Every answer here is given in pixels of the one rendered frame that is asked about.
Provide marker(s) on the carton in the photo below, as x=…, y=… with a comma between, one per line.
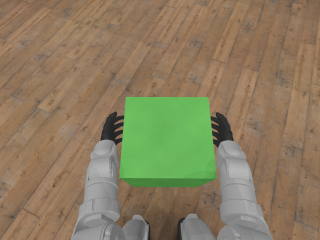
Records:
x=167, y=142

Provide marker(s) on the robot right forearm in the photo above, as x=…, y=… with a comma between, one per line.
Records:
x=239, y=204

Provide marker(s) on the robot left shin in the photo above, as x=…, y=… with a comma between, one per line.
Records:
x=138, y=217

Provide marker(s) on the right robot upper arm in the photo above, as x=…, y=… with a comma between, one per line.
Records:
x=237, y=232

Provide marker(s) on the robot right hand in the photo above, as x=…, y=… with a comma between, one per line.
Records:
x=224, y=130

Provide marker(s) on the robot left hand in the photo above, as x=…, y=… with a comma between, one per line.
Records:
x=108, y=132

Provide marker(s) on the robot left forearm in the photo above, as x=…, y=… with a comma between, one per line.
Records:
x=100, y=203

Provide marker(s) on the right robot thigh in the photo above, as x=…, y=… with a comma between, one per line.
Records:
x=195, y=229

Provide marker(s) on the left robot upper arm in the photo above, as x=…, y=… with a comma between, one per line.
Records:
x=105, y=231

